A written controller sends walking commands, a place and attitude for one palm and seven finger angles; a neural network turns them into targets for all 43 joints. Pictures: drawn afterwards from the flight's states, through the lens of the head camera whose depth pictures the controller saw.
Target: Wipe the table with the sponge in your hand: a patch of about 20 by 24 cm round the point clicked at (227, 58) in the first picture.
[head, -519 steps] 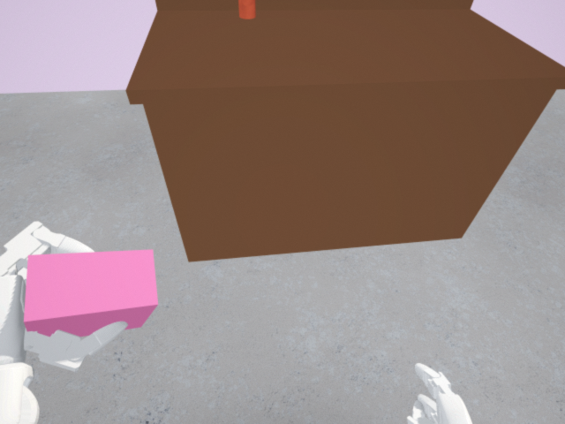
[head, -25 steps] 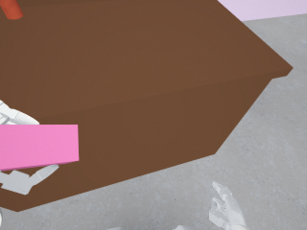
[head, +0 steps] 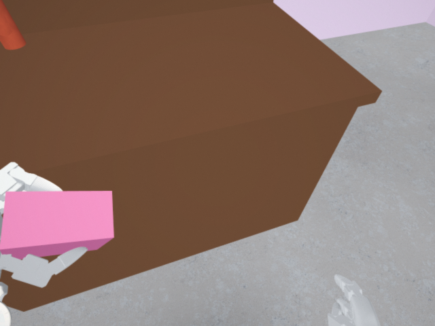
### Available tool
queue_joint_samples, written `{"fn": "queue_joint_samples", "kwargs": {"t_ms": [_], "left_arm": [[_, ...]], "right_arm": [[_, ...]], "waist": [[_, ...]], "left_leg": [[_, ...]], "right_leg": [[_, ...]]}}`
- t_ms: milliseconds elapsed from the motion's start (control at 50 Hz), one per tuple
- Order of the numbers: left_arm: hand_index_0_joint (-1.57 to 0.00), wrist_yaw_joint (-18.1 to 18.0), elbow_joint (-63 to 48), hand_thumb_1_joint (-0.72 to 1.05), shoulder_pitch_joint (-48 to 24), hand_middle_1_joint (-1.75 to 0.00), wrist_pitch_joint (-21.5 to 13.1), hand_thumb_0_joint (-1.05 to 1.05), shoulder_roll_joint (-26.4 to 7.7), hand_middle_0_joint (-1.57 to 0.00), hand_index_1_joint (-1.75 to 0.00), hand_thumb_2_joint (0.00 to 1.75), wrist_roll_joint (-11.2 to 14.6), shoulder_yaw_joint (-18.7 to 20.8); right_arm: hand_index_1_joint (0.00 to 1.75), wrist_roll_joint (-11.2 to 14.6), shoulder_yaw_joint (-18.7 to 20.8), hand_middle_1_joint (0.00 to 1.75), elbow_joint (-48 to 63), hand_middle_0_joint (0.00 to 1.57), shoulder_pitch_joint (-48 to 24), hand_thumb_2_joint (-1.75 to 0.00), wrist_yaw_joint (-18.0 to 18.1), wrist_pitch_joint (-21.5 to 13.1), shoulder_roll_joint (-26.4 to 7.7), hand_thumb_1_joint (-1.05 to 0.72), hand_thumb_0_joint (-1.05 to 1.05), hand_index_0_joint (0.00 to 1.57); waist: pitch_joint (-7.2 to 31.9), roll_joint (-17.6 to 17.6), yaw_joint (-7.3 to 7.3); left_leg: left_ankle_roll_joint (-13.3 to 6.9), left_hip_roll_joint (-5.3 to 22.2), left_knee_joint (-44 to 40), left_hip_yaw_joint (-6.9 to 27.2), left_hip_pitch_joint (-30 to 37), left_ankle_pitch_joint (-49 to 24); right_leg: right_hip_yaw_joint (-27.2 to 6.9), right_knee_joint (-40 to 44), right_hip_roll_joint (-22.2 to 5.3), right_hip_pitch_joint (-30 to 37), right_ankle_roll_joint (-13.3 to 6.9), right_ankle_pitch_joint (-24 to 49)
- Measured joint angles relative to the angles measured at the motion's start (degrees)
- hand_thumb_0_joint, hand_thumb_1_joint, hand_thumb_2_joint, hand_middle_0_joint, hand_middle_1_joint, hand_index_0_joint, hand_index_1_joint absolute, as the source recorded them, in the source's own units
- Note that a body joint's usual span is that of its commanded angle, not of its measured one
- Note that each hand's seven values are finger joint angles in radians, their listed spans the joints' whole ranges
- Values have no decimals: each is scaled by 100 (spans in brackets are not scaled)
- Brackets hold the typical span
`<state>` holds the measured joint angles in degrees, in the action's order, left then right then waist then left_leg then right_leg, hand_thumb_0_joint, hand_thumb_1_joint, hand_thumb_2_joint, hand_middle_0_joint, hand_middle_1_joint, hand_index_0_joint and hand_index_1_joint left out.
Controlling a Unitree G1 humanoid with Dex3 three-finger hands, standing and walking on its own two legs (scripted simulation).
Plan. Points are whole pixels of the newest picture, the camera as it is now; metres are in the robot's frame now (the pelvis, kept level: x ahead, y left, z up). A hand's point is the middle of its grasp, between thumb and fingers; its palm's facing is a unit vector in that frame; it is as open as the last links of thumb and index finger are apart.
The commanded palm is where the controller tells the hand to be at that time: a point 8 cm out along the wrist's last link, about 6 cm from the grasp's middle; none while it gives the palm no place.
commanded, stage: come to a stop and stand still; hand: left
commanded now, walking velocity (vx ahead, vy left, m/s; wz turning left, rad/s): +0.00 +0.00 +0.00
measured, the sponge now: (74, 224) +0.23 +0.20 +0.15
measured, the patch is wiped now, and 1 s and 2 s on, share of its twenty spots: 0.00 0.00 0.00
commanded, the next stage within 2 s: look again from close up in 1.14 s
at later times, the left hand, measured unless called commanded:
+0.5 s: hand (0, 261) +0.18 +0.27 +0.15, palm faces +0.38 -0.83 -0.41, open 10.3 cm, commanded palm +0.12 +0.31 +0.18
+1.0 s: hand (0, 241) +0.20 +0.28 +0.15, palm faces +0.38 -0.83 -0.40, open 10.3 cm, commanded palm +0.15 +0.32 +0.18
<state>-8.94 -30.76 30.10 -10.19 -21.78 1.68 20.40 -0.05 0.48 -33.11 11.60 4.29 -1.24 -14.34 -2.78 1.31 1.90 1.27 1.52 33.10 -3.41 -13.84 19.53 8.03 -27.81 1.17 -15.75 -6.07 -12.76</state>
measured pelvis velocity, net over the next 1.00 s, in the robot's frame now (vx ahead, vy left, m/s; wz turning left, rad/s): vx -0.02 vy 0.04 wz -0.01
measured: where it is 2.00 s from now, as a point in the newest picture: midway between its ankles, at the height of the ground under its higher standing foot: outside the picture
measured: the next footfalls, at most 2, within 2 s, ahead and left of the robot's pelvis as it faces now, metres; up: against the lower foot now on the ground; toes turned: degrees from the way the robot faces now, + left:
left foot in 0.04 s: +0.02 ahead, +0.14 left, +0.00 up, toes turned +4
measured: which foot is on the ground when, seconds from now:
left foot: up 0.00-0.02, down 0.04-1.00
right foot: down 0.00-1.00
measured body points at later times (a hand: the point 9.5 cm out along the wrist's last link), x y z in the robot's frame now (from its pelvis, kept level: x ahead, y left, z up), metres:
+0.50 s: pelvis -0.04 +0.03 +0.00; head -0.03 +0.03 +0.45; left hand +0.15 +0.31 +0.17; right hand +0.11 -0.19 -0.09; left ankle -0.02 +0.14 -0.74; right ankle +0.03 -0.05 -0.74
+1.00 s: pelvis -0.02 +0.04 +0.00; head +0.00 +0.05 +0.45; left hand +0.18 +0.33 +0.17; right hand +0.15 -0.19 -0.08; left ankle -0.02 +0.14 -0.74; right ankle +0.03 -0.05 -0.74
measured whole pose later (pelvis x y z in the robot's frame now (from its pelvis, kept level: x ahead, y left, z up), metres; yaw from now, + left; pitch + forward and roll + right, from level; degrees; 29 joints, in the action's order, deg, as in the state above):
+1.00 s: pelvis -0.02 +0.04 +0.00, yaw +0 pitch +0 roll -1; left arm -8.8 -27.1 27.6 -10.1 -20.2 1.0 18.8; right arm -0.2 -1.9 -33.4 12.0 3.8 -3.3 -11.5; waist -2.3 0.5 0.0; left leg -1.7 0.5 29.5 -4.7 -12.9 16.3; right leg 6.5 -26.7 0.5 -16.2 -2.5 -10.3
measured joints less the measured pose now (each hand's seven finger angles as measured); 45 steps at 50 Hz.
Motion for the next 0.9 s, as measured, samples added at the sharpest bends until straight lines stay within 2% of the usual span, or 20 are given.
{"fn": "queue_joint_samples", "kwargs": {"t_ms": [40, 80, 140, 240, 340, 520, 700, 900], "left_arm": [[-72, -10, -43, -52, -15, -135, 10, -1, -10, -71, -134, 100, -9, -31], [-72, -6, 43, -52, -56, -135, 3, -1, -11, -71, -134, 100, -22, -59], [-72, 7, 219, -52, -85, -135, 56, -1, 64, -71, -134, 100, -58, -107], [-72, 29, 434, -52, -310, -135, 117, -1, 214, -71, -134, 100, -95, -233], [-72, 34, 446, -52, -413, -135, 194, -1, 267, -71, -134, 100, -95, -344], [-72, 27, 434, -52, -263, -135, 160, -1, 113, -71, -134, 100, -109, -211], [-72, 12, 427, -52, -295, -135, 81, -1, 228, -71, -134, 100, -118, -187], [-72, 12, 398, -52, -289, -135, 14, -1, 198, -71, -134, 100, -93, -213]], "right_arm": [[30, 9, 43, 30, 33, 19, 57, -90, 11, 3, -46, -91, 1, 20], [30, 36, 42, 30, -33, 19, 66, -90, 27, 34, 22, -91, 1, 19], [30, 36, -60, 30, -7, 19, 126, -90, 27, 12, 89, -91, 1, 19], [30, 3, -211, 30, -33, 20, 141, -90, -29, -102, 230, -91, 1, 20], [30, -38, -327, 30, -109, 20, 132, -90, -98, -97, 355, -91, 1, 20], [30, -53, -377, 30, -82, 20, 290, -90, -72, -91, 383, -90, 1, 20], [30, -34, -276, 30, -192, 20, 232, -90, -71, -239, 279, -90, 1, 20], [30, -32, -227, 30, -97, 20, 79, -90, -56, -222, 256, -91, 1, 20]], "waist": [[12, -93, -32], [8, -8, -148], [98, -24, -231], [152, -133, -339], [152, -170, -297], [92, -82, -198], [16, -105, -264], [70, -84, -194]], "left_leg": [[-13, 100, -496, 36, 236, -405], [20, 86, -495, -21, 288, -391], [3, 98, -464, -50, 239, -383], [-59, 107, -320, -46, 85, -363], [-126, 78, -242, -22, -11, -328], [-221, -51, -480, -96, 63, -567], [-263, -90, -338, -131, 49, -434], [-295, -100, -365, -138, 72, -359]], "right_leg": [[88, -78, 90, -22, 18, -14], [38, -60, 72, 26, 82, 17], [10, 41, 83, 28, 203, 127], [19, 110, 97, -31, 122, 262], [33, 198, 76, -46, 118, 386], [-97, 286, -16, -44, 362, 483], [-142, 98, -56, -89, 295, 357], [-157, 140, -59, -61, 343, 303]]}}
